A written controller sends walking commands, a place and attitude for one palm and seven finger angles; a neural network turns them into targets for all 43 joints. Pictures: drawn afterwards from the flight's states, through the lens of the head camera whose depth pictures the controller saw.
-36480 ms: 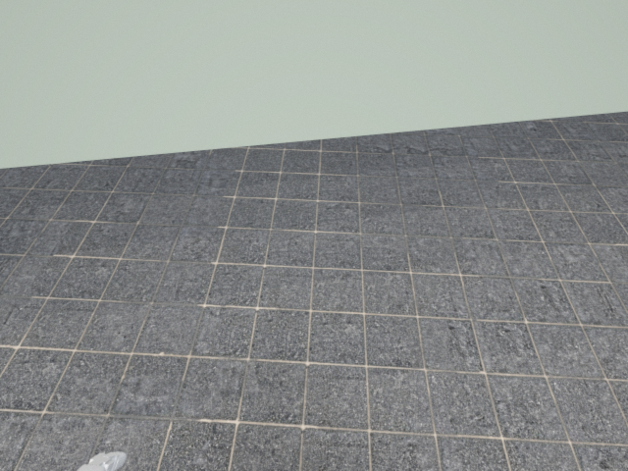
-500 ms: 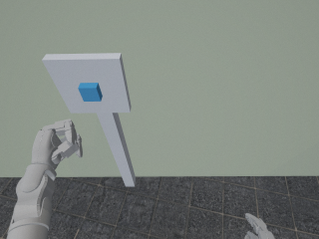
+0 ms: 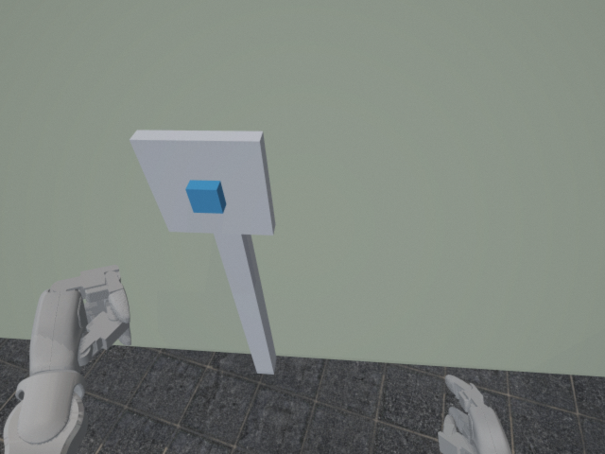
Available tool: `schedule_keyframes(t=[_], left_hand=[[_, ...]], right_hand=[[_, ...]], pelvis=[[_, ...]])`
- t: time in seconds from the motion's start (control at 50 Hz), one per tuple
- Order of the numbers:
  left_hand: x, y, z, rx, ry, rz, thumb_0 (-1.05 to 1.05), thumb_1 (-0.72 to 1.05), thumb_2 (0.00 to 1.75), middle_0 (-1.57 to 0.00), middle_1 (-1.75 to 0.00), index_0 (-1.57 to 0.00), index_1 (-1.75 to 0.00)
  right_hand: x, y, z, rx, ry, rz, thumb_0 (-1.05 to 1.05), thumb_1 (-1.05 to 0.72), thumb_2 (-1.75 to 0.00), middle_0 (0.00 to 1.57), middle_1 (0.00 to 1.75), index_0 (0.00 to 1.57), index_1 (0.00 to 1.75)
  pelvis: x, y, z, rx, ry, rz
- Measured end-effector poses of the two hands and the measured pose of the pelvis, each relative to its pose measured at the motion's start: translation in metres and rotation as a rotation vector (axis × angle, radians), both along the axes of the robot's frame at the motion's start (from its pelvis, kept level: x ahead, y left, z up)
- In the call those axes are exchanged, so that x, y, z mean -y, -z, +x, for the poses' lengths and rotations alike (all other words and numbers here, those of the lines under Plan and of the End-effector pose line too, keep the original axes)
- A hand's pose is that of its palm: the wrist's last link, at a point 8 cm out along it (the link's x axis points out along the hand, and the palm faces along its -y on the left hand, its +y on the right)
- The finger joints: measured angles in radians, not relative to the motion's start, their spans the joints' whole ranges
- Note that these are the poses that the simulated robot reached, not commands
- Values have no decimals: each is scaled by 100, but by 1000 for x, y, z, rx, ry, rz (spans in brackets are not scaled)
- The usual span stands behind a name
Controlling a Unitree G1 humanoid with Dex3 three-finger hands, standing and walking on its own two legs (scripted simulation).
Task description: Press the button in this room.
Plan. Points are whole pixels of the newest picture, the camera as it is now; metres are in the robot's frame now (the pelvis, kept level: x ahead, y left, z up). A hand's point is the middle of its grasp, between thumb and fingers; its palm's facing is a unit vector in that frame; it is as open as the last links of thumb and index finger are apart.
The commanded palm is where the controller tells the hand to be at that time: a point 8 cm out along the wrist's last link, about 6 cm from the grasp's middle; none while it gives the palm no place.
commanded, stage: draw the hand back to the body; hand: left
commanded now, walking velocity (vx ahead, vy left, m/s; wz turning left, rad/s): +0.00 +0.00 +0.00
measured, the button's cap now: (207, 195) +0.50 +0.23 +0.07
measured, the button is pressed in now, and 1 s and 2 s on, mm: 0 0 0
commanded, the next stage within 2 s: step back with the hand held close in 0.54 s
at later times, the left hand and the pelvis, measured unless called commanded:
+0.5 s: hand (78, 350) +0.17 +0.24 +0.15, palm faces +0.41 -0.82 -0.39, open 3.1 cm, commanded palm +0.12 +0.28 +0.17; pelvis -0.01 +0.00 +0.00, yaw +0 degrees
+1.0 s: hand (63, 368) +0.15 +0.25 +0.15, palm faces +0.30 -0.82 -0.48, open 3.1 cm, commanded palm +0.09 +0.29 +0.17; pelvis -0.04 +0.02 +0.00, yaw -1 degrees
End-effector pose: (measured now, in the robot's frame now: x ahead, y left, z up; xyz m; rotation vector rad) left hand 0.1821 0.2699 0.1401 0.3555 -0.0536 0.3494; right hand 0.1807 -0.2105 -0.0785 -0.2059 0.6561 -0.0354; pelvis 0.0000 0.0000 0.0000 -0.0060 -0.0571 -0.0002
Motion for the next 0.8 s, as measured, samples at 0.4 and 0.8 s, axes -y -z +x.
schedule_keyframes(t=[0.4,0.8], left_hand=[[-9,-31,-53,55,-50,112,2,89,90,-130,-150,-131,-150],[-16,-38,-55,94,-25,148,2,89,90,-130,-150,-131,-150]], right_hand=[[5,-1,-10,12,17,-14,2,-91,-89,20,30,20,29],[5,-4,-30,-18,38,-22,2,-91,-89,20,30,20,30]], pelvis=[[-3,0,-4,22,5,-7],[-4,-1,-22,-21,7,-14]])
